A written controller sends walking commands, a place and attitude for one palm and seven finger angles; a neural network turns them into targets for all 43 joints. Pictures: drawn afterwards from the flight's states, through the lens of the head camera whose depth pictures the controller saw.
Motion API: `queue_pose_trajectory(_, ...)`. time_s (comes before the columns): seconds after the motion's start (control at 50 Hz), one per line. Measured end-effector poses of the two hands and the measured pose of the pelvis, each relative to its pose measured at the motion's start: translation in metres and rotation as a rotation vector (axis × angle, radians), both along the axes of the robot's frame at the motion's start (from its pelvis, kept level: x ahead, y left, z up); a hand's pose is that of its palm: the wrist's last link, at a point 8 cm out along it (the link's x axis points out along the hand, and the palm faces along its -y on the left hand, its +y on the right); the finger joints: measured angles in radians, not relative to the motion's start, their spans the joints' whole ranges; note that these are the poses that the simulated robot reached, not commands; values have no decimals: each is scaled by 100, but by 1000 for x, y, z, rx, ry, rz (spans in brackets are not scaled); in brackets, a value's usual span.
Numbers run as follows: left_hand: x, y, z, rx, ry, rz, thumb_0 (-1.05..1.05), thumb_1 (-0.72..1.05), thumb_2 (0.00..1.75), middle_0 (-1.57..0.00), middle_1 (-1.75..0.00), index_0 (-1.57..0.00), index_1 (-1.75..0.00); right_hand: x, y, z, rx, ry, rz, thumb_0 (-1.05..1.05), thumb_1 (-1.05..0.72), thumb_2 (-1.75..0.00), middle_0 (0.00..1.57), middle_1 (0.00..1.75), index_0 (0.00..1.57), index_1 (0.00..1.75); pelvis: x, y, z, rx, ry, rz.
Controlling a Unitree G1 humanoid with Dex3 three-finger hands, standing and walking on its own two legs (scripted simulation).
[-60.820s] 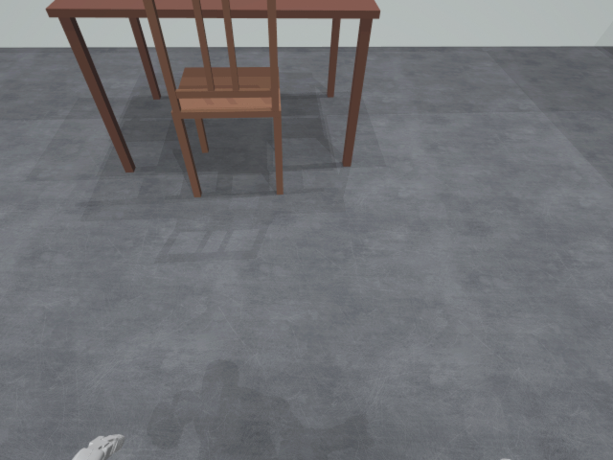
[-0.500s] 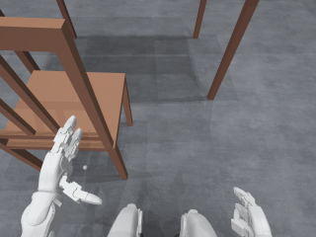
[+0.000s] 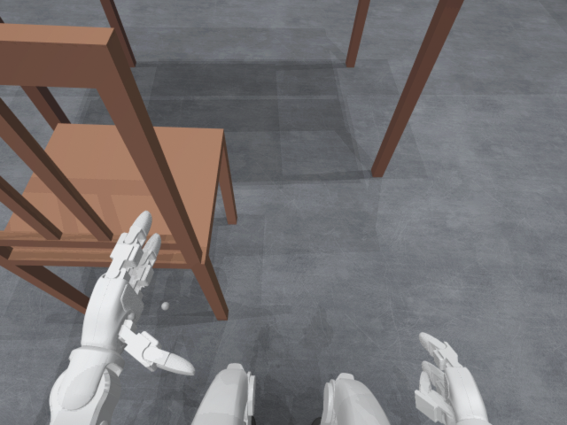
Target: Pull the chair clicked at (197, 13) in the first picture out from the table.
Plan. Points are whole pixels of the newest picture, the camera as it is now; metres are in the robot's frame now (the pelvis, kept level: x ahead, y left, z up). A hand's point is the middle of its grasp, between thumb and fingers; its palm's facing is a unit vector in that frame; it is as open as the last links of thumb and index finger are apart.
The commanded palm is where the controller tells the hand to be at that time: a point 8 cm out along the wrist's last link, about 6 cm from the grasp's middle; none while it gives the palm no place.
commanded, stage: aim the fingers beside a spindle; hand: left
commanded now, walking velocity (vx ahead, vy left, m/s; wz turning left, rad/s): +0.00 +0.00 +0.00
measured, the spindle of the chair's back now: out of the picture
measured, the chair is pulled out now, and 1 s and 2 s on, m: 0.34 0.34 0.34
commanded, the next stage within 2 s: none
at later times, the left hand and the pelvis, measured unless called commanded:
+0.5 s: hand (152, 295) +0.27 +0.18 +0.04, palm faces +0.00 -1.00 -0.05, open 16.9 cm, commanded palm +0.25 +0.24 +0.04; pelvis +0.00 +0.00 +0.00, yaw +0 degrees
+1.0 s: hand (160, 307) +0.26 +0.17 +0.04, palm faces -0.05 -1.00 -0.03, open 16.9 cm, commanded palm +0.25 +0.23 +0.04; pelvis +0.00 +0.00 +0.00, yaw +0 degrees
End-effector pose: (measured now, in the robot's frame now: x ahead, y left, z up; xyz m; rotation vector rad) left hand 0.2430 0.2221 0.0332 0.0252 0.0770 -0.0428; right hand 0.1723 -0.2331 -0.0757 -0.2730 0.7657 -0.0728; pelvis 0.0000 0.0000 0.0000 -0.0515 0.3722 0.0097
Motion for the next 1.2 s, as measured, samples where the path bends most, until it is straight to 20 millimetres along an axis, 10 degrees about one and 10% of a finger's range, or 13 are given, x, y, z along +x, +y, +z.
queue_pose_trajectory(0.12,7,9,16,41,-66,31,-1,-49,30,-6,-8,-6,-8,-1,0,-1,8,12,-2,1,-90,-90,20,30,21,30,0,-2,1,2,-3,-1)
queue_pose_trajectory(0.28,5,13,-9,-5,43,22,-1,-49,30,-6,-8,-6,-8,-2,-5,-2,-1,19,-13,1,-90,-90,20,30,21,30,1,-3,0,-1,6,0)
queue_pose_trajectory(0.44,5,7,19,29,-67,14,-1,-49,30,-6,-8,-6,-8,0,-5,3,-5,6,-12,1,-90,-90,20,30,20,30,3,-1,4,0,-4,0)
queue_pose_trajectory(0.6,1,14,-9,-2,48,31,-1,-49,30,-6,-8,-6,-8,3,-3,1,1,2,-9,1,-90,-90,20,30,21,30,2,-1,0,-1,6,0)
queue_pose_trajectory(0.76,-1,3,23,27,-80,7,-1,-49,30,-6,-8,-6,-8,4,3,4,6,-7,0,1,-90,-90,20,30,21,30,3,1,4,0,-6,1)
queue_pose_trajectory(0.92,0,13,-12,1,52,35,-1,-49,30,-6,-8,-6,-8,3,0,-1,6,2,-4,1,-90,-90,20,30,21,30,0,-1,-2,-1,6,0)
queue_pose_trajectory(1.08,2,2,27,32,-93,1,-1,-49,30,-6,-8,-6,-8,0,0,2,1,2,-5,1,-90,-90,20,30,21,30,1,1,4,-2,-7,4)
queue_pose_trajectory(1.2,14,11,-10,13,33,40,-1,-49,30,-6,-8,-6,-8,-3,-3,-3,6,22,-8,1,-90,-90,20,30,21,30,0,-2,-1,2,12,-1)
